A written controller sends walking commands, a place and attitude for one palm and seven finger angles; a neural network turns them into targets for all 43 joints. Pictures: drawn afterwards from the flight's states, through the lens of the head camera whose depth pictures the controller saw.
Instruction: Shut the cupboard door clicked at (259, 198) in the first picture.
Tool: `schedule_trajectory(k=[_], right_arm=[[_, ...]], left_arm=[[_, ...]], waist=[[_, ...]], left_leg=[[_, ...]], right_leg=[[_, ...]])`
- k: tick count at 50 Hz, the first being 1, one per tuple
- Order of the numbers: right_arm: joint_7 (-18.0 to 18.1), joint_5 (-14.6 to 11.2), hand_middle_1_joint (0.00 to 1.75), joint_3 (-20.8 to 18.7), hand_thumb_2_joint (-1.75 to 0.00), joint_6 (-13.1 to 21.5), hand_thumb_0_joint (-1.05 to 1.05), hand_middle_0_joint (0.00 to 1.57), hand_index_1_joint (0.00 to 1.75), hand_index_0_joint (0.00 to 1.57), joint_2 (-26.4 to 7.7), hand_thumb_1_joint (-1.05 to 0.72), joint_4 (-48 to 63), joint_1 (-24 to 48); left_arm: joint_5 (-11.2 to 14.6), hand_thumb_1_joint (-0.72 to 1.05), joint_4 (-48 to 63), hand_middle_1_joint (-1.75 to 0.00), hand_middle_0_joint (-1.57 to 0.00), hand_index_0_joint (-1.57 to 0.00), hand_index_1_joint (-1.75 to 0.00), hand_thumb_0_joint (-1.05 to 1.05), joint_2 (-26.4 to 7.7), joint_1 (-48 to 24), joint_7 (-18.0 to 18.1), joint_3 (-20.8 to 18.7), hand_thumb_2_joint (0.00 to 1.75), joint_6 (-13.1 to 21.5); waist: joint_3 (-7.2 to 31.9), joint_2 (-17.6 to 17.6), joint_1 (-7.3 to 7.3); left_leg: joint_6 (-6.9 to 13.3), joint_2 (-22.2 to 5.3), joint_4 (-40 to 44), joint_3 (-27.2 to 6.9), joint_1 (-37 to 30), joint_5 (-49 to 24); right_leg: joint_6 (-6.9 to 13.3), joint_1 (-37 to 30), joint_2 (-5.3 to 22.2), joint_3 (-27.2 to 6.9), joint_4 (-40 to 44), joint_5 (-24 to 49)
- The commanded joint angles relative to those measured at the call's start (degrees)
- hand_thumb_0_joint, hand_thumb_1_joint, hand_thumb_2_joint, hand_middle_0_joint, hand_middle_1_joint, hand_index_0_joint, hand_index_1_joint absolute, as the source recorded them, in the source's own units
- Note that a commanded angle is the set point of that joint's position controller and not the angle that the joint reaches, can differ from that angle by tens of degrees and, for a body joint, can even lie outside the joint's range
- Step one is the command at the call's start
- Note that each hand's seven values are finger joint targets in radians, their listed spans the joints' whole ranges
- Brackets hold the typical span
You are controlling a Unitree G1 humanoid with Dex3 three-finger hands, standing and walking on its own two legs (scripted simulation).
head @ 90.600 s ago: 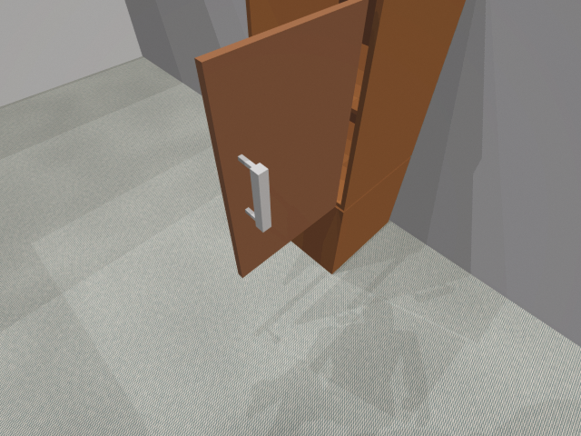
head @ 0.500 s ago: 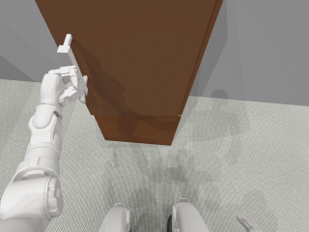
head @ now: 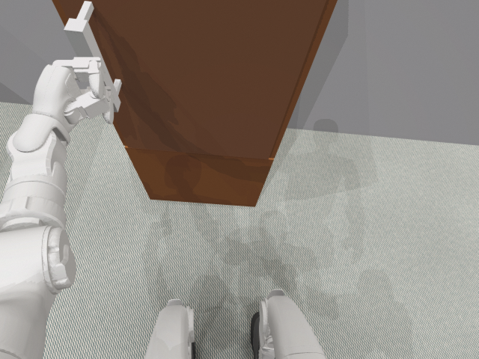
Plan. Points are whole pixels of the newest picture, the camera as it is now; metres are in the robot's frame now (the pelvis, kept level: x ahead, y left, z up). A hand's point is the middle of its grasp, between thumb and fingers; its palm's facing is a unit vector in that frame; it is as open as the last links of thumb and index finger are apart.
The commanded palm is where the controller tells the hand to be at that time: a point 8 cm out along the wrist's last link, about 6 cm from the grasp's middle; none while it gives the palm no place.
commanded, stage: push the door shut along its arc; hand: left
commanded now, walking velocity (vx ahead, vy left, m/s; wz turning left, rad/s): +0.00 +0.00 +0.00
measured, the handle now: (100, 62) +0.58 +0.20 +0.08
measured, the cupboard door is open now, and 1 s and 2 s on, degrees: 0 0 0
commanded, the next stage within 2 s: pull the fist back off the door in 0.08 s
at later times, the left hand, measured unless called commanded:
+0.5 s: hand (114, 99) +0.50 +0.17 +0.08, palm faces +0.04 -1.00 -0.05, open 2.9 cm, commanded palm +0.50 +0.20 +0.08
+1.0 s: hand (125, 122) +0.46 +0.15 +0.08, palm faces +0.01 -1.00 -0.03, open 3.1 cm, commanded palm +0.42 +0.20 +0.08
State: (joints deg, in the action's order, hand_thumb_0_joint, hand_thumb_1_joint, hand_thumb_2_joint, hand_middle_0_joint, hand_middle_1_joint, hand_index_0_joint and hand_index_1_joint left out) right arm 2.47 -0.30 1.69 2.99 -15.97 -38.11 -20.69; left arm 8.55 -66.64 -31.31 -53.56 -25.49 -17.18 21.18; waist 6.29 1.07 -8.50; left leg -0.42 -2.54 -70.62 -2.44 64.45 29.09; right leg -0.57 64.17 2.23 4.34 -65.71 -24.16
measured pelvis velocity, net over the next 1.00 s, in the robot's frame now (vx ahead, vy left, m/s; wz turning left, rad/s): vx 0.03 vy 0.00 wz -0.02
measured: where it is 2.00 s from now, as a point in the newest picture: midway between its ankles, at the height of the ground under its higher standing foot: outside the picture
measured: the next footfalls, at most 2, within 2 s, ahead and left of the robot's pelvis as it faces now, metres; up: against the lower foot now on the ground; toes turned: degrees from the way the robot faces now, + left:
none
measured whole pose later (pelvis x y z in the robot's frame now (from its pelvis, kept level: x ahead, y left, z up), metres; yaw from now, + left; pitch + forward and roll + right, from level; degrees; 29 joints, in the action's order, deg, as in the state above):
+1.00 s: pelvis +0.03 +0.00 +0.03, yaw -1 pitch +19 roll -1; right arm 0.2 0.0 -0.3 0.2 -14.3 -33.7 -20.5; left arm 8.4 -45.1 -16.4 -29.9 -8.3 -16.3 24.5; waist 7.2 1.4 -6.0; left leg -0.5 -2.9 -62.4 0.9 52.8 28.8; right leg -0.9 55.0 1.2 0.9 -59.9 -24.1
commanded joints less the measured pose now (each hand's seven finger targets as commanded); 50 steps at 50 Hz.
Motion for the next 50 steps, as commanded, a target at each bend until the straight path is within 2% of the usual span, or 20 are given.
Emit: schedule_trajectory(k=[1, 6, 9, 10, 11, 12, 13, 16, 18, 21, 22, 27, 31, 33, 36, 38, 41, 43, 48, 50], right_arm=[[1.07, -0.03, 0.3, -3.19, -0.9, 2.46, 0.0, 0.2, 0.3, 0.2, -11.02, -0.9, 2.36, -8.06], [1.59, -0.26, 0.3, -2.85, -0.9, 4.14, 0.0, 0.2, 0.3, 0.2, -11.51, -0.9, 1.81, -7.7], [1.79, -0.38, 0.3, -2.56, -0.9, 5.26, 0.0, 0.2, 0.3, 0.2, -11.73, -0.9, 1.58, -7.26], [2.18, 0.77, 0.3, -2.54, -0.9, 5.8, 0.0, 0.2, 0.3, 0.2, -11.09, -0.9, 2.68, -7.32], [1.6, 1.14, 0.3, -2.34, -0.9, 6.0, 0.0, 0.2, 0.3, 0.2, -10.71, -0.9, 2.44, -7.23], [1.09, 1.63, 0.3, -2.67, -0.9, 6.03, 0.0, 0.2, 0.3, 0.2, -10.43, -0.9, 2.41, -7.65], [0.6, 2.0, 0.3, -2.91, -0.9, 5.88, 0.0, 0.2, 0.3, 0.2, -10.49, -0.9, 2.18, -7.88], [-0.65, 2.67, 0.3, -3.22, -0.9, 5.05, 0.0, 0.2, 0.3, 0.2, -10.73, -0.9, 1.84, -8.76], [-1.06, 2.75, 0.3, -3.29, -0.9, 4.48, 0.0, 0.2, 0.3, 0.2, -10.74, -0.9, 1.91, -8.79], [-1.1, 2.54, 0.3, -3.11, -0.9, 3.98, 0.0, 0.2, 0.3, 0.2, -10.76, -0.9, 2.16, -8.36], [-1.13, 2.47, 0.3, -3.08, -0.9, 3.87, 0.0, 0.2, 0.3, 0.2, -10.62, -0.9, 2.42, -8.0], [-1.12, 2.12, 0.3, -2.96, -0.9, 3.55, 0.0, 0.2, 0.3, 0.2, -10.59, -0.9, 3.35, -7.23], [-1.57, 1.88, 0.3, -3.47, -0.9, 3.06, 0.0, 0.2, 0.3, 0.2, -10.15, -0.9, 4.51, -7.2], [-1.79, 1.64, 0.3, -3.64, -0.9, 2.33, 0.0, 0.2, 0.3, 0.2, -9.81, -0.9, 5.14, -7.02], [-1.74, 1.39, 0.3, -3.99, -0.9, 1.22, 0.0, 0.2, 0.3, 0.2, -9.37, -0.9, 5.93, -6.81], [-1.77, 1.12, 0.3, -4.23, -0.9, 0.38, 0.0, 0.2, 0.3, 0.2, -9.0, -0.9, 6.73, -6.32], [-1.65, 0.89, 0.3, -4.56, -0.9, -0.47, 0.0, 0.2, 0.3, 0.2, -8.47, -0.9, 8.22, -5.8], [-1.92, 0.72, 0.3, -4.98, -0.9, -0.69, 0.0, 0.2, 0.3, 0.2, -7.75, -0.9, 9.18, -5.12], [-1.79, 0.26, 0.3, -5.38, -0.9, -1.02, 0.0, 0.2, 0.3, 0.2, -7.16, -0.9, 9.97, -3.84], [-1.51, 0.16, 0.3, -5.37, -0.9, -0.83, 0.0, 0.2, 0.3, 0.2, -7.03, -0.9, 10.13, -3.38]], left_arm=[[-0.06, 0.9, 13.97, -1.5, -1.3, -1.3, -1.5, 0.0, -7.65, -40.18, 0.47, 2.82, 0.9, 3.24], [-0.14, 0.9, 13.02, -1.5, -1.3, -1.3, -1.5, 0.0, -6.56, -43.3, 0.36, 4.58, 0.9, 2.23], [-0.28, 0.9, 12.15, -1.5, -1.3, -1.3, -1.5, 0.0, -4.78, -43.83, 0.67, 6.07, 0.9, 1.17], [5.35, 0.9, 12.65, -1.5, -1.3, -1.3, -1.5, 0.0, -5.68, -43.95, 9.73, -4.77, 0.9, 0.96], [3.78, 0.9, 11.68, -1.5, -1.3, -1.3, -1.5, 0.0, -3.88, -42.32, 14.41, -2.94, 0.9, 0.85], [2.65, 0.9, 11.09, -1.5, -1.3, -1.3, -1.5, 0.0, -1.05, -41.26, 17.64, -1.87, 0.9, 1.02], [0.86, 0.9, 12.03, -1.5, -1.3, -1.3, -1.5, 0.0, -0.86, -41.92, 19.85, -0.86, 0.9, 1.62], [-5.03, 0.9, 13.61, -1.5, -1.3, -1.3, -1.5, 0.0, -1.76, -44.77, 22.4, 2.94, 0.9, 3.54], [-7.33, 0.9, 13.15, -1.5, -1.3, -1.3, -1.5, 0.0, -1.68, -44.9, 22.01, 5.0, 0.9, 4.37], [-7.38, 0.9, 11.29, -1.5, -1.3, -1.3, -1.5, 0.0, -2.08, -43.26, 20.39, 5.24, 0.9, 4.83], [-6.4, 0.9, 10.93, -1.5, -1.3, -1.3, -1.5, 0.0, -0.59, -42.5, 19.78, 5.71, 0.9, 4.64], [-3.75, 0.9, 8.68, -1.5, -1.3, -1.3, -1.5, 0.0, -2.55, -36.93, 17.95, 1.89, 0.9, 4.81], [-2.22, 0.9, 12.24, -1.5, -1.3, -1.3, -1.5, 0.0, -2.73, -30.13, 16.89, -0.26, 0.9, 6.35], [-1.79, 0.9, 13.11, -1.5, -1.3, -1.3, -1.5, 0.0, -2.07, -25.43, 16.42, -0.6, 0.9, 6.54], [-1.85, 0.9, 16.05, -1.5, -1.3, -1.3, -1.5, 0.0, -3.83, -20.05, 16.28, -2.83, 0.9, 6.98], [-1.48, 0.9, 17.75, -1.5, -1.3, -1.3, -1.5, 0.0, -2.73, -15.48, 16.3, -2.98, 0.9, 6.93], [-1.05, 0.9, 23.91, -1.5, -1.3, -1.3, -1.5, 0.0, -5.1, -7.88, 16.84, -6.24, 0.9, 7.7], [-0.61, 0.9, 29.36, -1.5, -1.3, -1.3, -1.5, 0.0, -0.25, -3.72, 16.95, -2.92, 0.9, 7.91], [1.02, 0.9, 35.7, -1.5, -1.3, -1.3, -1.5, 0.0, 5.51, 7.38, 17.46, 0.2, 0.9, 7.21], [1.16, 0.9, 38.4, -1.5, -1.3, -1.3, -1.5, 0.0, 6.14, 8.68, 17.61, 1.07, 0.9, 7.46]], waist=[[26.43, 9.85, -7.4], [26.1, 10.3, -8.68], [24.53, 12.23, -8.85], [25.09, 13.1, -5.7], [27.16, 12.12, -6.06], [25.88, 9.2, -6.93], [25.6, 9.0, -7.31], [27.11, 11.91, -8.2], [26.93, 12.1, -8.4], [25.98, 11.46, -8.12], [25.16, 10.98, -8.03], [23.77, 6.57, -6.22], [27.45, 6.8, -3.24], [26.65, 4.47, -2.27], [28.13, 4.13, -0.44], [27.51, 2.81, 0.39], [30.44, 3.81, 3.38], [30.85, 4.14, 3.39], [26.13, 0.79, 3.66], [24.75, 0.56, 3.53]], left_leg=[[1.89, 1.5, 10.41, -2.46, -20.7, -5.64], [2.05, 1.24, 10.57, -2.85, -20.02, -0.63], [1.69, 1.03, 11.89, -3.85, -20.14, 3.88], [1.14, 1.43, 13.29, -5.58, -19.04, 5.22], [0.66, 1.2, 14.14, -6.29, -19.77, 6.16], [0.73, 1.2, 14.32, -6.5, -19.21, 7.1], [0.72, 1.32, 14.28, -6.09, -19.04, 7.1], [0.58, 1.62, 14.22, -5.7, -21.08, 6.34], [0.6, 1.7, 14.5, -5.55, -21.76, 6.8], [0.72, 1.85, 14.67, -5.08, -21.06, 6.6], [0.82, 2.12, 14.68, -4.64, -20.33, 6.89], [1.26, 2.44, 14.08, -3.12, -15.57, 6.5], [1.3, 2.54, 13.83, -1.7, -17.0, 1.59], [1.42, 2.57, 13.99, -0.88, -16.06, -0.46], [1.61, 2.48, 13.61, 0.48, -16.14, -4.4], [1.58, 2.42, 14.27, 1.03, -16.85, -6.25], [1.36, 2.45, 14.8, 1.9, -19.08, -12.67], [1.1, 2.26, 15.46, 2.08, -22.59, -16.19], [1.05, 2.12, 16.86, 2.7, -23.78, -19.29], [1.15, 2.18, 16.98, 2.8, -24.17, -20.22]], right_leg=[[2.26, -6.35, -3.31, -2.03, 8.93, 2.43], [2.22, -3.55, -3.19, -1.97, 8.91, -0.51], [2.48, -0.7, -3.1, -1.36, 8.3, -2.36], [2.27, -0.23, -2.87, -0.78, 7.87, -1.68], [1.62, -0.92, -2.75, -0.7, 7.43, -1.95], [1.28, -0.83, -2.68, -0.37, 7.64, -2.15], [1.19, -1.35, -2.51, -0.52, 7.87, -2.01], [1.51, -1.29, -2.32, -0.79, 8.08, -1.78], [1.84, -1.76, -2.33, -1.01, 8.67, -2.17], [2.1, -2.97, -2.38, -1.17, 9.25, -2.37], [2.06, -3.8, -2.42, -1.32, 9.72, -2.54], [1.94, -7.78, -2.55, -1.97, 10.16, -3.48], [2.02, -12.15, -2.63, -2.3, 10.26, -1.35], [1.9, -15.08, -2.8, -2.52, 10.74, -0.23], [1.73, -18.77, -2.83, -3.16, 10.95, 2.38], [1.59, -20.65, -2.94, -3.04, 11.42, 4.09], [1.72, -25.88, -3.03, -3.28, 10.8, 11.12], [1.61, -26.49, -3.2, -2.63, 10.93, 14.59], [1.28, -28.84, -3.18, -2.23, 12.23, 19.04], [1.34, -29.63, -3.12, -2.29, 12.27, 20.46]])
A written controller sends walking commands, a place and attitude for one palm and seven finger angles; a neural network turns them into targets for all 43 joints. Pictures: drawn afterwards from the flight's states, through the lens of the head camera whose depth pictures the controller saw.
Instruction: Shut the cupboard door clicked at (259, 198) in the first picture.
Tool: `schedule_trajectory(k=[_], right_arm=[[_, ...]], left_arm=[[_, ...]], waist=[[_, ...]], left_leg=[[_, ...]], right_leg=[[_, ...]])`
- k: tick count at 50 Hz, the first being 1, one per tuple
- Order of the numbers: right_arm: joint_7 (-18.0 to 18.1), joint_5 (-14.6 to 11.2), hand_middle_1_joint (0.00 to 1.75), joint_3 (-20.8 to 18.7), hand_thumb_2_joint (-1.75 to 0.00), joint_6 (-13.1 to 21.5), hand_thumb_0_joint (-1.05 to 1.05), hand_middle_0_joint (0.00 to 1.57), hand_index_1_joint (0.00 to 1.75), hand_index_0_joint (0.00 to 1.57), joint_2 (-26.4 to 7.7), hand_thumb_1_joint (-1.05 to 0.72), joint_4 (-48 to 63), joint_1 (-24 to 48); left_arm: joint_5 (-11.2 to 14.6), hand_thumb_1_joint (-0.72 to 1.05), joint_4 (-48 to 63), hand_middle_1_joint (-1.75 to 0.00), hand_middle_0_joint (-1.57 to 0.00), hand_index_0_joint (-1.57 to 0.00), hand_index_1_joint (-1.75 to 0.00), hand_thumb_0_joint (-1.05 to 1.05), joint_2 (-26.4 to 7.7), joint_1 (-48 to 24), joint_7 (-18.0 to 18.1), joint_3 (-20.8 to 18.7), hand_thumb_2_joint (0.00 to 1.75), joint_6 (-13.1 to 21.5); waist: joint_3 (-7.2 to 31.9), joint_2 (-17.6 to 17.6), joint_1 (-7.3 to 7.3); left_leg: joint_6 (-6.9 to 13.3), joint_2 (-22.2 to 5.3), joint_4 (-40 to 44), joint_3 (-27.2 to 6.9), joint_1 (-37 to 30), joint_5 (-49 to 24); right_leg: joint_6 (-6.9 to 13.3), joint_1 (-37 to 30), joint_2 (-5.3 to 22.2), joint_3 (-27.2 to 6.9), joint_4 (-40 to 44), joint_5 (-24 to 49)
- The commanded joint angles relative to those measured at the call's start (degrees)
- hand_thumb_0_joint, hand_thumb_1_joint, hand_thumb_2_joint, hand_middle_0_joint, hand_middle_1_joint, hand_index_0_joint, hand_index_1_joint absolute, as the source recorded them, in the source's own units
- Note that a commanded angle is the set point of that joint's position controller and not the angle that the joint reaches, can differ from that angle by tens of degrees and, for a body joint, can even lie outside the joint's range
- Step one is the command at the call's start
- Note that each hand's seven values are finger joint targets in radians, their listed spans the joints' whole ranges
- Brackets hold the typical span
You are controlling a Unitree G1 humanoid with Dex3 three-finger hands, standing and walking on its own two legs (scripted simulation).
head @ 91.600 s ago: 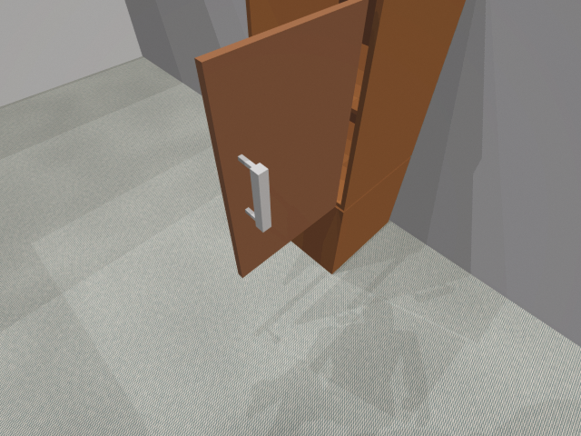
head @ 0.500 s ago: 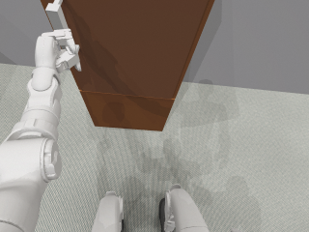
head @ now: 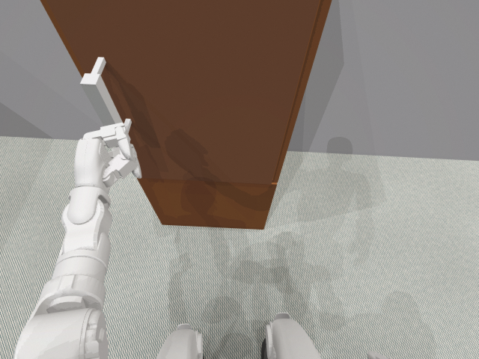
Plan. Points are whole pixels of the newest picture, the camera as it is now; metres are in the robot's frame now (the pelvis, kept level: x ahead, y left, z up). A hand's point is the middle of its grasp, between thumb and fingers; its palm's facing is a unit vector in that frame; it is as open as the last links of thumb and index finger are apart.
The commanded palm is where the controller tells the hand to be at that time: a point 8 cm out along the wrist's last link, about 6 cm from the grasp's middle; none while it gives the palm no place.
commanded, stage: pull the fist back off the door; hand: left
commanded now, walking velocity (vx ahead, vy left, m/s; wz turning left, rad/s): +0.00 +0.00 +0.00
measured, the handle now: (112, 106) +0.55 +0.22 +0.05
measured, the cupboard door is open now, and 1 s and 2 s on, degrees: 0 0 0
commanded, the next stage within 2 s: draw the hand back to the body in 0.06 s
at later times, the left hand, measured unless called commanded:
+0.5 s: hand (92, 186) +0.35 +0.19 +0.11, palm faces +0.06 -1.00 -0.04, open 3.1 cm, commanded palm +0.31 +0.24 +0.11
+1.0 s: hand out of the picture +0.27 +0.24 +0.17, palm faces +0.35 -0.89 -0.31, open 3.5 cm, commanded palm +0.22 +0.28 +0.20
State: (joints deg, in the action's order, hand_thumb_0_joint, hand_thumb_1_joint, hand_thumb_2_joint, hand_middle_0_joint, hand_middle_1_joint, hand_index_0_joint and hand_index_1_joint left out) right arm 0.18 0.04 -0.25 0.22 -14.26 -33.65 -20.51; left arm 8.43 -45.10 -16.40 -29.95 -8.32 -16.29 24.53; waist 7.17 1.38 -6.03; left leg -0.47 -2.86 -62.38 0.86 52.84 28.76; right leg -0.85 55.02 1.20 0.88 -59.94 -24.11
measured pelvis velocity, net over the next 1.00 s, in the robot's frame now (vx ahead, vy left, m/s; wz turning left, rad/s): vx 0.03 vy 0.00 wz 0.02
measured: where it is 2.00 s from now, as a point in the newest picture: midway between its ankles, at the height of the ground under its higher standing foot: outside the picture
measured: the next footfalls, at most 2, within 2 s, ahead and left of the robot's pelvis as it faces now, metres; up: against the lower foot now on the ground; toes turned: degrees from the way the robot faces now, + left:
none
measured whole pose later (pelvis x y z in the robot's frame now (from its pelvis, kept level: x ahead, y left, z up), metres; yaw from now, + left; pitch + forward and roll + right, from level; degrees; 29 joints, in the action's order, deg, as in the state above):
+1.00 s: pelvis +0.03 +0.00 +0.07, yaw +1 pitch -1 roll +0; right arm 6.8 -1.3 1.9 4.5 -13.0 -34.0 -12.3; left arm 3.3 2.6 -17.1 11.9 5.4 -11.0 4.0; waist 0.9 2.8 2.0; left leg -0.5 -1.2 -30.8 1.1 11.8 17.9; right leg -1.0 14.4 2.2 1.7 -31.0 -15.4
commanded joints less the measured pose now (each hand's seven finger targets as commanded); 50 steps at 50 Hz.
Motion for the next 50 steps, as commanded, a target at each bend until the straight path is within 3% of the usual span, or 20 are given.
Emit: schedule_trajectory(k=[1, 3, 5, 9, 11, 13, 14, 19, 20, 22, 27, 30, 34, 35, 36, 37, 39, 40, 44, 50], right_arm=[[0.9, -0.23, 0.3, -3.48, -0.9, 1.97, 0.0, 0.2, 0.3, 0.2, -8.51, -0.9, 5.14, -2.89], [1.13, -0.14, 0.3, -3.36, -0.9, 2.09, 0.0, 0.2, 0.3, 0.2, -8.34, -0.9, 4.36, -2.49], [1.42, -0.1, 0.3, -3.4, -0.9, 2.49, 0.0, 0.2, 0.3, 0.2, -8.2, -0.9, 4.42, -1.95], [1.36, -0.13, 0.3, -3.34, -0.9, 2.74, 0.0, 0.2, 0.3, 0.2, -7.94, -0.9, 3.96, -0.5], [1.39, -0.43, 0.3, -3.47, -0.9, 2.77, 0.0, 0.2, 0.3, 0.2, -8.08, -0.9, 5.37, 0.26], [1.44, -0.85, 0.3, -3.29, -0.9, 2.44, 0.0, 0.2, 0.3, 0.2, -7.72, -0.9, 7.35, 1.24], [1.42, -1.15, 0.3, -2.99, -0.9, 2.36, 0.0, 0.2, 0.3, 0.2, -7.26, -0.9, 8.43, 2.04], [2.34, -2.0, 0.3, -2.24, -0.9, 2.12, 0.0, 0.2, 0.3, 0.2, -7.08, -0.9, 9.83, 4.01], [2.72, -2.07, 0.3, -2.16, -0.9, 2.35, 0.0, 0.2, 0.3, 0.2, -7.27, -0.9, 10.21, 4.47], [2.96, -2.22, 0.3, -1.81, -0.9, 2.99, 0.0, 0.2, 0.3, 0.2, -7.1, -0.9, 9.81, 5.39], [3.63, -2.57, 0.3, -1.4, -0.9, 4.99, 0.0, 0.2, 0.3, 0.2, -7.4, -0.9, 9.89, 7.2], [4.16, -2.66, 0.3, -1.03, -0.9, 5.8, 0.0, 0.2, 0.3, 0.2, -7.69, -0.9, 10.3, 8.11], [4.46, -2.93, 0.3, -0.6, -0.9, 7.24, 0.0, 0.2, 0.3, 0.2, -7.08, -0.9, 11.43, 10.07], [5.47, -2.33, 0.3, -1.53, -0.9, 6.17, 0.0, 0.2, 0.3, 0.2, -6.22, -0.9, 10.51, 11.33], [5.83, -2.08, 0.3, -0.86, -0.9, 6.15, 0.0, 0.2, 0.3, 0.2, -4.89, -0.9, 11.5, 12.13], [6.12, -2.08, 0.3, -0.97, -0.9, 5.97, 0.0, 0.2, 0.3, 0.2, -5.23, -0.9, 10.69, 12.26], [6.57, -1.84, 0.3, -0.75, -0.9, 5.84, 0.0, 0.2, 0.3, 0.2, -5.3, -0.9, 10.27, 12.7], [6.76, -1.76, 0.3, -0.72, -0.9, 6.02, 0.0, 0.2, 0.3, 0.2, -5.39, -0.9, 10.09, 13.01], [7.11, -1.36, 0.3, -0.06, -0.9, 6.64, 0.0, 0.2, 0.3, 0.2, -4.79, -0.9, 9.0, 14.2], [6.72, -0.82, 0.3, 0.24, -0.9, 8.24, 0.0, 0.2, 0.3, 0.2, -4.65, -0.9, 7.63, 15.21]], left_arm=[[1.13, 0.9, 17.43, -1.5, -1.3, -1.3, -1.5, 0.0, -8.48, -15.38, 0.5, 0.55, 0.9, 4.25], [0.94, 0.9, 16.96, -1.5, -1.3, -1.3, -1.5, 0.0, -8.15, -16.54, 0.53, 0.89, 0.9, 4.48], [0.83, 0.9, 18.65, -1.5, -1.3, -1.3, -1.5, 0.0, -7.31, -17.84, 0.34, 2.09, 0.9, 5.21], [0.89, 0.9, 16.47, -1.5, -1.3, -1.3, -1.5, 0.0, -5.57, -15.54, -0.67, 3.35, 0.9, 4.92], [1.62, 0.9, 21.11, -1.5, -1.3, -1.3, -1.5, 0.0, -8.1, -12.03, -1.23, 1.16, 0.9, 4.42], [2.81, 0.9, 25.38, -1.5, -1.3, -1.3, -1.5, 0.0, -9.76, -5.27, -1.81, -0.82, 0.9, 2.98], [3.31, 0.9, 28.16, -1.5, -1.3, -1.3, -1.5, 0.0, -8.1, -2.92, -2.2, 0.78, 0.9, 2.06], [5.73, 0.9, 31.57, -1.5, -1.3, -1.3, -1.5, 0.0, -8.67, 4.09, -3.25, -0.75, 0.9, -2.04], [6.14, 0.9, 32.7, -1.5, -1.3, -1.3, -1.5, 0.0, -9.8, 4.95, -3.44, -1.77, 0.9, -2.21], [6.35, 0.9, 34.56, -1.5, -1.3, -1.3, -1.5, 0.0, -7.64, 3.98, -4.35, 0.86, 0.9, -2.35], [8.13, 0.9, 37.41, -1.5, -1.3, -1.3, -1.5, 0.0, -7.82, 8.29, -6.76, 1.37, 0.9, -3.91], [9.01, 0.9, 39.1, -1.47, -1.27, -1.27, -1.47, 0.0, -11.11, 10.62, -7.6, -1.68, 0.9, -5.71], [10.01, 0.9, 44.26, -1.35, -1.16, -1.16, -1.35, 0.0, -11.91, 15.03, -8.35, -3.28, 0.9, -7.63], [1.72, 0.9, 45.98, -1.32, -1.13, -1.13, -1.32, 0.0, -17.29, 16.75, -0.3, -3.54, 0.9, -9.64], [0.6, 0.9, 49.22, -1.29, -1.11, -1.11, -1.29, 0.0, -11.25, 18.51, 3.66, 0.3, 0.9, -11.17], [-0.89, 0.9, 49.17, -1.26, -1.08, -1.08, -1.26, 0.0, -10.13, 22.48, 6.55, 1.54, 0.9, -12.76], [-2.58, 0.9, 53.38, -1.2, -1.02, -1.02, -1.2, 0.0, -11.23, 25.53, 10.47, 0.6, 0.9, -14.39], [-3.04, 0.9, 55.04, -1.17, -1.0, -1.0, -1.17, 0.0, -12.05, 27.05, 11.71, 0.08, 0.9, -14.96], [-4.68, 0.9, 58.65, -1.05, -0.89, -0.89, -1.05, 0.0, -10.88, 27.71, 14.39, 0.86, 0.9, -16.24], [-5.49, 0.9, 62.21, -0.87, -0.72, -0.72, -0.87, 0.0, -10.84, 33.44, 15.21, -0.55, 0.9, -17.0]], waist=[[23.25, 0.84, 0.72], [21.62, -0.37, 0.35], [21.46, 1.97, 0.21], [21.8, 1.62, 0.91], [26.31, 3.22, 3.17], [28.09, 1.34, 5.1], [27.4, 2.26, 5.1], [17.77, -3.66, 4.32], [16.73, -2.46, 4.52], [14.36, -1.07, 3.63], [11.55, -0.02, 4.04], [10.72, 0.27, 5.36], [9.95, 0.7, 6.76], [10.0, 0.11, 7.89], [7.28, -0.15, 6.61], [4.86, 0.46, 6.8], [5.3, 0.85, 7.1], [5.42, -0.61, 7.31], [1.67, 0.59, 7.25], [-1.61, 0.98, 8.2]], left_leg=[[1.1, 2.44, 8.6, -0.36, -12.82, -19.69], [0.94, 2.4, 8.49, -0.68, -12.43, -19.04], [0.97, 2.56, 8.11, -0.76, -14.06, -20.34], [0.51, 2.52, 7.88, -1.09, -14.73, -21.64], [0.49, 2.67, 8.85, -0.92, -17.86, -24.96], [0.64, 2.88, 10.62, -0.45, -18.52, -26.75], [0.79, 3.06, 11.6, -0.08, -18.99, -27.06], [1.33, 3.29, 15.79, 0.57, -16.73, -19.55], [1.41, 3.43, 16.21, 0.65, -17.06, -18.53], [1.28, 3.3, 17.68, 0.26, -19.07, -16.12], [1.27, 3.46, 20.17, -0.33, -22.19, -13.39], [1.34, 3.73, 21.6, -0.5, -22.84, -12.96], [1.19, 3.72, 23.67, -0.54, -25.33, -13.53], [1.75, 3.79, 25.87, 0.62, -27.47, -14.9], [1.72, 3.77, 27.43, 0.79, -28.8, -14.04], [1.73, 3.32, 28.53, 0.89, -29.73, -13.74], [1.81, 3.11, 30.49, 0.79, -32.47, -15.71], [2.01, 3.05, 31.5, 0.78, -33.56, -17.11], [1.77, 2.62, 36.0, 0.73, -38.13, -17.42], [1.66, 2.31, 39.96, 0.94, -42.3, -21.09]], right_leg=[[1.46, -19.97, -1.87, 0.91, 6.64, 20.76], [1.46, -19.5, -1.7, 0.95, 6.42, 20.48], [1.74, -18.45, -1.64, 0.84, 6.18, 21.03], [1.85, -18.37, -1.32, 1.01, 5.63, 21.86], [2.09, -22.3, -1.36, 0.83, 5.77, 24.31], [2.01, -27.96, -1.42, 0.75, 6.84, 27.11], [1.93, -29.45, -1.47, 0.84, 7.71, 27.95], [1.17, -32.24, -1.53, 0.57, 12.98, 24.22], [1.28, -32.53, -1.51, 0.21, 13.86, 22.58], [1.32, -30.74, -1.55, 0.74, 15.25, 19.06], [1.38, -31.37, -1.46, 0.77, 18.26, 14.71], [1.55, -33.76, -1.18, 0.21, 19.77, 13.07], [1.55, -35.72, -1.13, 0.49, 21.08, 12.98], [2.12, -37.34, 0.46, -1.78, 25.18, 12.02], [1.51, -36.67, 0.61, -1.27, 26.74, 10.87], [1.5, -37.15, 0.43, -0.52, 27.47, 10.47], [1.61, -40.08, 0.25, 0.44, 28.57, 12.61], [1.58, -42.01, 0.11, 0.56, 29.61, 13.89], [1.48, -43.66, -0.24, 1.3, 32.68, 13.43], [1.42, -47.32, -0.52, 1.7, 36.36, 16.56]])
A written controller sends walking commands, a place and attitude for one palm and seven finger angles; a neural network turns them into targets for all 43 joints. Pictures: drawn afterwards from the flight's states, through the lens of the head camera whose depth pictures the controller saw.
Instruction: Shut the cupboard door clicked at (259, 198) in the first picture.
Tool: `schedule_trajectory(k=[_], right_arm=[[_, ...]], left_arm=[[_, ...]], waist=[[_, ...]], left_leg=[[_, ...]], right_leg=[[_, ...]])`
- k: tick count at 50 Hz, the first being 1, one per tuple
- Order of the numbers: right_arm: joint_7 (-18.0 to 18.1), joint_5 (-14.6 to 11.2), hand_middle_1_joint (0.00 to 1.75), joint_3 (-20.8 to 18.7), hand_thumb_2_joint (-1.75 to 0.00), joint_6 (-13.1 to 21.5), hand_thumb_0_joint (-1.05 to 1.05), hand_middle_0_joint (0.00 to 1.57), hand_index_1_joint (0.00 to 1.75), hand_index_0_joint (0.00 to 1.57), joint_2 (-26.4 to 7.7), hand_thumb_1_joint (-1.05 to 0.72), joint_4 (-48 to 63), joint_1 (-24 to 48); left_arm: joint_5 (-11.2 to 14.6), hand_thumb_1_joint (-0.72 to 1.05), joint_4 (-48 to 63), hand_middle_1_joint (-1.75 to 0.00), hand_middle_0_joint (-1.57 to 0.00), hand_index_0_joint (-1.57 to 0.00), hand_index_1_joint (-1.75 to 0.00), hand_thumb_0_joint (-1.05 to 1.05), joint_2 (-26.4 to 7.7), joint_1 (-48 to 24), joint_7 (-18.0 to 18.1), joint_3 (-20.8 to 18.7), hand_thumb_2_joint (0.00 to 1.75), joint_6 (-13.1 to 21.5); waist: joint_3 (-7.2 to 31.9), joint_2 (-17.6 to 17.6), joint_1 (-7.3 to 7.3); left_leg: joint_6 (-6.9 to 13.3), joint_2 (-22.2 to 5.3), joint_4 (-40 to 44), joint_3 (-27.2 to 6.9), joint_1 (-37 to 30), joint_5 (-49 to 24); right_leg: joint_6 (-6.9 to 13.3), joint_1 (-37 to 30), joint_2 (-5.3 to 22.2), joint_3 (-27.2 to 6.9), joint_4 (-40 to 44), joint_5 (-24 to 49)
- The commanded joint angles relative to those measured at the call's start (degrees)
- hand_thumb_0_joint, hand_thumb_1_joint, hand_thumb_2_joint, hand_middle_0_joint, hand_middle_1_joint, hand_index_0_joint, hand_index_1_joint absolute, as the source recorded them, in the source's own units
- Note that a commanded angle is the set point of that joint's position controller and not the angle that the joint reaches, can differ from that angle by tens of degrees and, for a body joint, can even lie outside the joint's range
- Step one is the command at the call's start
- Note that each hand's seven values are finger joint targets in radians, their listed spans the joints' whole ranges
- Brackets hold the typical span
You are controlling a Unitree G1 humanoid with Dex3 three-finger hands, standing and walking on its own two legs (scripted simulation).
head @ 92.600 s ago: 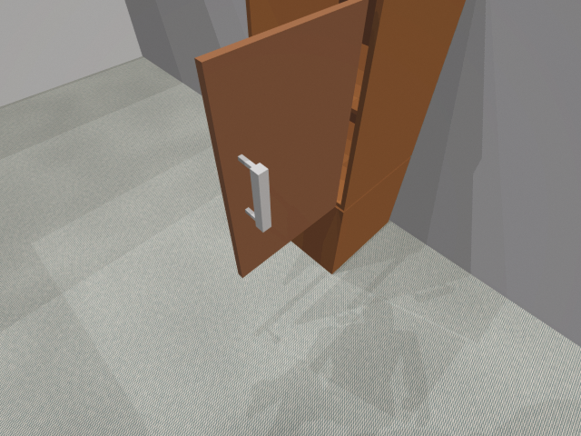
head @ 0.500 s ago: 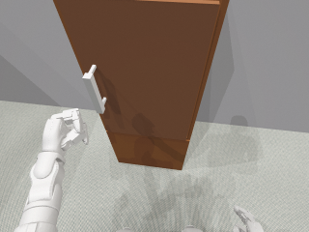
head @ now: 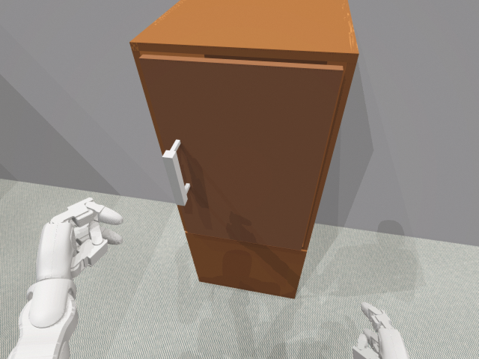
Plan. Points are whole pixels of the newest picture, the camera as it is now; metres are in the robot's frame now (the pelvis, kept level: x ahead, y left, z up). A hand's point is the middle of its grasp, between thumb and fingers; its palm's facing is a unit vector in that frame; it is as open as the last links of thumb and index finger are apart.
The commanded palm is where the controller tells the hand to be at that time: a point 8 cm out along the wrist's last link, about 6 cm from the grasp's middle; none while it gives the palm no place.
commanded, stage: draw the hand back to the body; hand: left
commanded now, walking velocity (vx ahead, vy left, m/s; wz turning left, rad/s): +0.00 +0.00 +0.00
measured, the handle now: (179, 173) +0.53 +0.21 -0.02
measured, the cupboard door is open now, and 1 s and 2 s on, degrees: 0 0 0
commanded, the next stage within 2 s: step back with the hand held close in 0.76 s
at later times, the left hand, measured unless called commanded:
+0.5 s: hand (33, 247) +0.20 +0.28 +0.17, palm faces +0.49 -0.76 -0.42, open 6.9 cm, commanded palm +0.16 +0.30 +0.18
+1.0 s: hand (38, 246) +0.20 +0.27 +0.17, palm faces +0.47 -0.77 -0.43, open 7.4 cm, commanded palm +0.14 +0.30 +0.18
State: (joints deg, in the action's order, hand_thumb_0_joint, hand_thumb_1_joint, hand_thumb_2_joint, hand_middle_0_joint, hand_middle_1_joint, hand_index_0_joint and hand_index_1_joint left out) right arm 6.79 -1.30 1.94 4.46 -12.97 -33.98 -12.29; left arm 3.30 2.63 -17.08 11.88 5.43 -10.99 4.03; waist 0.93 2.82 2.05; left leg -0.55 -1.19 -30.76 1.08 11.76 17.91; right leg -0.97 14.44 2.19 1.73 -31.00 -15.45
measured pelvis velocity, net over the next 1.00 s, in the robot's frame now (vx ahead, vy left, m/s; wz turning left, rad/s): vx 0.00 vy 0.00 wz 0.00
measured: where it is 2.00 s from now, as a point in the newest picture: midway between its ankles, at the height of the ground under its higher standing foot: outside the picture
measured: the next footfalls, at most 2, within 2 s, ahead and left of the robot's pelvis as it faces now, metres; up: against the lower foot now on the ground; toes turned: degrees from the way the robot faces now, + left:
none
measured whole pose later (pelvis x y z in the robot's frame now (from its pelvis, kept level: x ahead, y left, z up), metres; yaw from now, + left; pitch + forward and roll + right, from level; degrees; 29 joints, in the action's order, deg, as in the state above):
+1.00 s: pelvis +0.00 +0.00 +0.01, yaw +0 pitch -2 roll -1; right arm 4.4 -0.3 0.4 5.1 -13.4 -35.2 -11.5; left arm 2.9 19.5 -19.6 25.6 6.6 -22.6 7.6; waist 0.4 4.8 1.8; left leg -0.6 -2.3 -27.2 1.0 8.8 16.4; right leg -0.9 10.0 1.0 2.1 -24.2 -12.2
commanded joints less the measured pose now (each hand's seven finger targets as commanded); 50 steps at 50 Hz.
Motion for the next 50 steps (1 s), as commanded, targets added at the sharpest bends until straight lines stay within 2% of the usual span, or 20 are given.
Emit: schedule_trajectory(k=[1, 4, 5, 9, 12, 19, 21, 23, 25, 26, 28, 31, 36, 40, 44, 45, 46, 47, 49, 50], right_arm=[[-0.07, 0.55, 0.3, -1.65, -0.9, 4.03, 0.0, 0.2, 0.3, 0.2, -5.88, -0.9, 7.97, 7.08], [-0.59, 0.87, 0.3, -1.75, -0.9, 4.47, 0.0, 0.2, 0.3, 0.2, -5.41, -0.9, 7.75, 7.35], [-0.66, 1.02, 0.3, -1.95, -0.9, 4.78, 0.0, 0.2, 0.3, 0.2, -5.74, -0.9, 7.45, 7.42], [-1.31, 1.3, 0.3, -2.11, -0.9, 5.06, 0.0, 0.2, 0.3, 0.2, -5.22, -0.9, 7.65, 7.21], [-1.62, 1.41, 0.3, -2.12, -0.9, 5.27, 0.0, 0.2, 0.3, 0.2, -5.04, -0.9, 7.41, 7.44], [-1.85, 1.39, 0.3, -2.75, -0.9, 5.94, 0.0, 0.2, 0.3, 0.2, -4.85, -0.9, 7.2, 7.42], [-1.82, 1.28, 0.3, -2.7, -0.9, 5.87, 0.0, 0.2, 0.3, 0.2, -5.02, -0.9, 6.65, 7.12], [-1.71, 1.27, 0.3, -2.9, -0.9, 5.6, 0.0, 0.2, 0.3, 0.2, -5.4, -0.9, 6.48, 7.01], [-1.38, 1.3, 0.3, -3.08, -0.9, 5.53, 0.0, 0.2, 0.3, 0.2, -5.71, -0.9, 6.29, 7.19], [-1.38, 1.2, 0.3, -3.09, -0.9, 5.36, 0.0, 0.2, 0.3, 0.2, -5.56, -0.9, 6.51, 7.3], [-1.29, 1.38, 0.3, -2.94, -0.9, 5.6, 0.0, 0.2, 0.3, 0.2, -5.35, -0.9, 6.55, 7.57], [-1.07, 1.5, 0.3, -2.92, -0.9, 6.11, 0.0, 0.2, 0.3, 0.2, -5.14, -0.9, 6.52, 7.83], [-1.11, 1.46, 0.3, -2.76, -0.9, 6.53, 0.0, 0.2, 0.3, 0.2, -4.73, -0.9, 6.18, 7.81], [-1.08, 1.39, 0.3, -3.09, -0.9, 6.34, 0.0, 0.2, 0.3, 0.2, -5.02, -0.9, 6.11, 7.76], [-1.35, 1.29, 0.3, -3.14, -0.9, 6.2, 0.0, 0.2, 0.3, 0.2, -4.82, -0.9, 6.2, 7.91], [-1.74, 0.4, 0.3, -2.55, -0.9, 4.98, 0.0, 0.2, 0.3, 0.2, -5.94, -0.9, 8.39, 7.12], [-1.64, 0.91, 0.3, -3.57, -0.9, 4.21, 0.0, 0.2, 0.3, 0.2, -6.04, -0.9, 7.27, 7.21], [-1.94, 1.09, 0.3, -4.13, -0.9, 3.4, 0.0, 0.2, 0.3, 0.2, -6.62, -0.9, 7.43, 7.07], [-2.29, 1.07, 0.3, -4.44, -0.9, 2.08, 0.0, 0.2, 0.3, 0.2, -6.43, -0.9, 7.76, 6.57], [-2.03, 1.16, 0.3, -4.68, -0.9, 1.73, 0.0, 0.2, 0.3, 0.2, -6.7, -0.9, 7.91, 7.0]], left_arm=[[-0.49, 0.9, 15.81, -0.84, -0.69, -0.69, -0.84, 0.0, -10.68, -8.14, 1.48, -6.65, 0.9, 3.59], [-0.53, 0.9, 18.91, -0.75, -0.61, -0.61, -0.75, 0.0, -10.28, -5.52, 1.45, -7.39, 0.9, 3.5], [-0.48, 0.9, 18.86, -0.72, -0.58, -0.58, -0.72, 0.0, -11.05, -3.49, 1.41, -8.62, 0.9, 3.4], [-0.59, 0.9, 24.69, -0.6, -0.47, -0.47, -0.6, 0.0, -11.51, 0.47, 1.39, -10.72, 0.9, 3.43], [-0.39, 0.9, 26.55, -0.51, -0.39, -0.39, -0.51, 0.0, -11.96, 3.21, 1.27, -12.18, 0.9, 3.14], [-0.23, 0.9, 32.09, -0.3, -0.2, -0.2, -0.3, 0.0, -14.12, 8.81, 1.75, -17.05, 0.9, 3.9], [-0.1, 0.9, 28.82, -0.3, -0.2, -0.2, -0.3, 0.0, -11.42, 9.18, 1.42, -14.66, 0.9, 3.43], [-0.2, 0.9, 27.9, -0.3, -0.2, -0.2, -0.3, 0.0, -11.23, 7.7, 1.45, -14.22, 0.9, 3.29], [-0.22, 0.9, 26.76, -0.3, -0.2, -0.2, -0.3, 0.0, -12.1, 7.58, 1.49, -14.89, 0.9, 3.12], [-0.31, 0.9, 28.5, -0.3, -0.2, -0.2, -0.3, 0.0, -11.76, 6.24, 1.53, -14.31, 0.9, 3.31], [-0.44, 0.9, 29.3, -0.3, -0.2, -0.2, -0.3, 0.0, -12.45, 6.07, 1.8, -14.89, 0.9, 3.67], [-0.45, 0.9, 30.72, -0.3, -0.2, -0.2, -0.3, 0.0, -13.85, 7.0, 2.1, -16.21, 0.9, 4.0], [-0.48, 0.9, 30.59, -0.3, -0.2, -0.2, -0.3, 0.0, -13.69, 8.06, 2.18, -16.42, 0.9, 4.11], [-0.27, 0.9, 28.3, -0.3, -0.2, -0.2, -0.3, 0.0, -13.54, 8.91, 1.92, -16.8, 0.9, 4.04], [-0.33, 0.9, 29.17, -0.3, -0.2, -0.2, -0.3, 0.0, -12.66, 8.48, 1.87, -15.92, 0.9, 4.38], [-1.03, 0.9, 31.67, -0.3, -0.2, -0.2, -0.3, 0.0, -21.6, -3.13, 2.89, -24.07, 0.9, 7.26], [-0.63, 0.9, 27.05, -0.3, -0.2, -0.2, -0.3, 0.0, -15.99, 6.27, 2.36, -19.95, 0.9, 7.44], [-0.58, 0.9, 26.41, -0.3, -0.2, -0.2, -0.3, 0.0, -13.71, 10.44, 2.03, -17.62, 0.9, 7.46], [-0.51, 0.9, 27.02, -0.3, -0.2, -0.2, -0.3, 0.0, -13.32, 13.57, 2.17, -17.02, 0.9, 7.77], [-0.55, 0.9, 28.34, -0.3, -0.2, -0.2, -0.3, 0.0, -14.07, 13.89, 2.33, -17.68, 0.9, 8.02]], waist=[[4.69, 0.02, 0.35], [4.32, 1.35, 0.63], [3.66, 0.34, 0.93], [5.58, 1.6, 1.33], [3.62, 1.25, 1.41], [4.04, 1.24, 1.96], [0.51, -0.16, 1.23], [-0.29, -1.26, 1.04], [-0.26, -2.16, 1.3], [1.48, -0.07, 1.15], [2.35, -0.76, 1.53], [4.18, 0.97, 2.0], [2.12, 2.74, 1.91], [0.47, -0.76, 1.97], [1.19, 0.66, 1.82], [-3.59, 4.39, -0.94], [-0.44, -1.79, -0.84], [1.06, -3.91, -1.11], [3.21, -5.48, -1.5], [4.17, -4.16, -1.41]], left_leg=[[1.58, 0.67, 9.16, 0.55, -1.65, -10.83], [1.37, 0.55, 10.02, 0.71, -2.94, -12.66], [1.41, 0.38, 10.13, 0.78, -2.78, -13.02], [1.18, 0.35, 9.83, 0.99, -4.48, -18.98], [1.04, 0.15, 9.94, 1.07, -4.2, -19.55], [1.06, 0.17, 9.71, 1.43, -4.7, -19.45], [1.15, -0.07, 10.16, 1.53, -3.8, -18.08], [1.29, -0.04, 10.47, 1.28, -3.65, -16.61], [1.63, 0.06, 10.57, 1.29, -3.96, -15.58], [1.61, 0.22, 10.55, 1.55, -4.84, -15.27], [1.62, 0.43, 10.63, 1.19, -4.52, -15.21], [1.72, 0.65, 10.32, 1.45, -4.91, -15.83], [1.37, 0.56, 10.33, 1.67, -4.34, -16.0], [1.54, 0.36, 10.58, 1.74, -3.95, -15.22], [1.52, 0.46, 10.65, 1.95, -4.36, -15.03], [1.81, -0.01, 9.25, 1.23, -0.33, -9.42], [2.2, -0.52, 6.59, 0.4, 1.04, -9.11], [2.16, -0.23, 4.74, 0.67, -0.1, -9.53], [1.94, -0.03, 3.08, 0.71, 0.48, -9.86], [1.77, -0.06, 3.23, 0.58, 0.15, -11.03]], right_leg=[[1.6, -7.59, -1.45, 1.04, 7.47, 8.08], [1.64, -9.17, -1.5, 1.18, 8.06, 9.78], [1.49, -9.32, -1.64, 1.13, 8.69, 10.25], [1.49, -11.7, -1.53, 1.41, 7.88, 15.31], [1.3, -11.37, -1.54, 1.44, 8.32, 15.72], [1.1, -11.33, -1.6, 1.49, 8.47, 15.52], [0.95, -9.78, -1.44, 1.51, 9.11, 14.43], [0.91, -8.99, -1.54, 1.57, 9.48, 12.75], [0.86, -8.91, -1.54, 1.39, 10.1, 11.95], [0.91, -9.53, -1.33, 1.17, 9.76, 11.47], [0.98, -10.34, -1.44, 1.37, 9.43, 11.45], [1.05, -11.79, -1.18, 0.94, 9.3, 12.77], [1.11, -11.16, -1.31, 0.94, 9.59, 12.95], [0.94, -10.2, -1.7, 0.98, 10.67, 12.04], [0.92, -10.34, -1.63, 0.91, 10.33, 11.67], [1.24, -5.93, 0.82, -3.57, 13.2, 12.92], [1.92, -5.49, 2.68, -4.08, 12.89, 13.44], [2.47, -4.46, 3.62, -5.72, 13.35, 14.46], [3.01, -3.87, 5.21, -6.2, 13.09, 14.66], [3.1, -3.91, 5.24, -5.8, 12.45, 16.52]])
